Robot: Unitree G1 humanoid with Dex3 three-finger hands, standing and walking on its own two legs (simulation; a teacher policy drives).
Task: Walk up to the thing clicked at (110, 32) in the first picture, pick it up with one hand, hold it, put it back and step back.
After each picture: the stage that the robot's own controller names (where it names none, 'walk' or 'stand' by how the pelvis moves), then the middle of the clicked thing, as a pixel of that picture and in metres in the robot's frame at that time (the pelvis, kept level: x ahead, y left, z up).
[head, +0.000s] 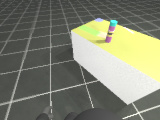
stand; (110, 32) +0.95 -0.19 +0.01
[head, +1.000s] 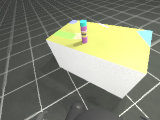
walk; (84, 32) +0.87 +0.14 +0.04
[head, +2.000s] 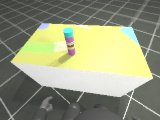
stand; (70, 43) +0.59 +0.19 +0.05
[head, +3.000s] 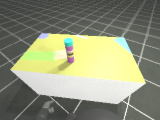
stand; (69, 51) +0.57 +0.21 +0.02
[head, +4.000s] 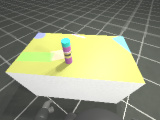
stand; (67, 52) +0.54 +0.22 +0.02
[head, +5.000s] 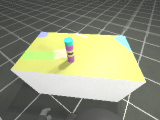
stand; (70, 51) +0.57 +0.21 +0.01
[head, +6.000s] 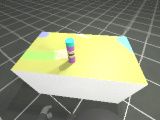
stand; (71, 52) +0.56 +0.20 +0.01
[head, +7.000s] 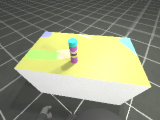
stand; (73, 52) +0.56 +0.18 +0.01
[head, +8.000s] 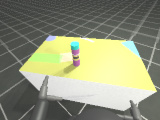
rise first; (75, 55) +0.55 +0.18 +0.02
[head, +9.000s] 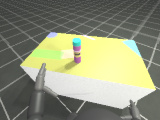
go down; (77, 51) +0.58 +0.16 +0.03
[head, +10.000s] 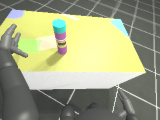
go down; (61, 40) +0.54 +0.18 +0.08
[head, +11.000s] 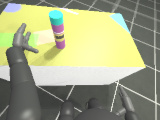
close in; (58, 33) +0.57 +0.18 +0.09
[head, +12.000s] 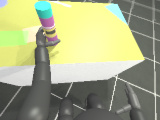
close; (49, 28) +0.58 +0.19 +0.12
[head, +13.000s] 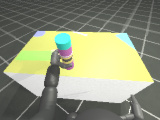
lift; (66, 55) +0.37 +0.15 +0.18
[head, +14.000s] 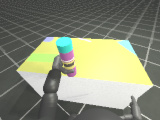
lift; (68, 60) +0.31 +0.14 +0.21
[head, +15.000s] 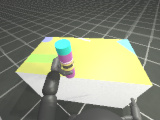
hold; (67, 62) +0.31 +0.15 +0.19
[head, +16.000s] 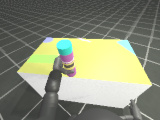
hold; (68, 61) +0.32 +0.15 +0.19
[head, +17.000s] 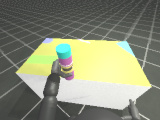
hold; (66, 64) +0.31 +0.16 +0.17
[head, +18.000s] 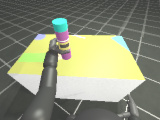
crouch; (63, 42) +0.44 +0.17 +0.23
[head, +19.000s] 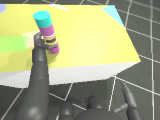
lower; (49, 36) +0.53 +0.18 +0.10
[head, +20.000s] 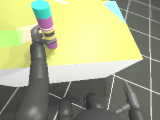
lower; (48, 30) +0.55 +0.18 +0.11
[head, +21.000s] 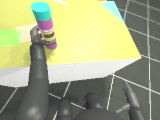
lower; (47, 31) +0.55 +0.18 +0.12
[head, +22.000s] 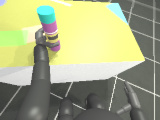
lower; (51, 33) +0.53 +0.17 +0.11
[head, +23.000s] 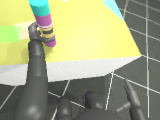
rest; (46, 27) +0.56 +0.18 +0.12
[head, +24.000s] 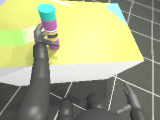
withdraw; (51, 31) +0.55 +0.17 +0.11
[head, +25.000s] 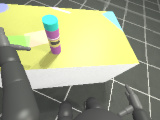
sink last; (53, 38) +0.53 +0.17 +0.09
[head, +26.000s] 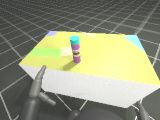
sink last; (76, 50) +0.54 +0.18 +0.07
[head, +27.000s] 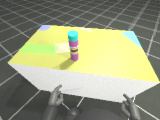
stand; (73, 47) +0.53 +0.17 +0.09
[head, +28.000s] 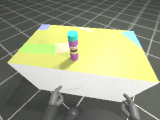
stand; (73, 47) +0.53 +0.17 +0.08
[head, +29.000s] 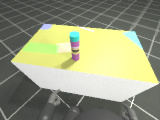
stand; (75, 47) +0.53 +0.16 +0.07
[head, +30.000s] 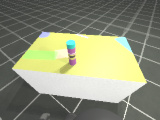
stand; (71, 53) +0.54 +0.18 +0.02
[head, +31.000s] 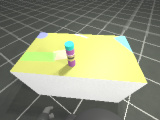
stand; (70, 55) +0.52 +0.19 +0.01
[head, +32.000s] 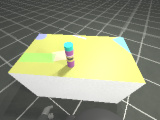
stand; (69, 56) +0.51 +0.20 +0.01
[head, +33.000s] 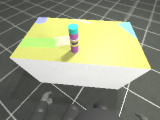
walk; (74, 40) +0.59 +0.16 +0.05
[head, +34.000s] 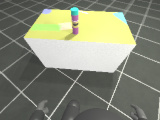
walk; (75, 22) +0.87 +0.24 +0.04
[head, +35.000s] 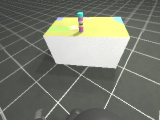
walk; (80, 23) +1.16 +0.20 +0.03
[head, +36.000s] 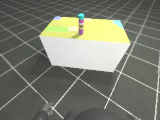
stand; (81, 25) +1.07 +0.19 +0.02
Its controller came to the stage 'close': yes
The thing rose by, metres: 0.20
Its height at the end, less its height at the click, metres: +0.00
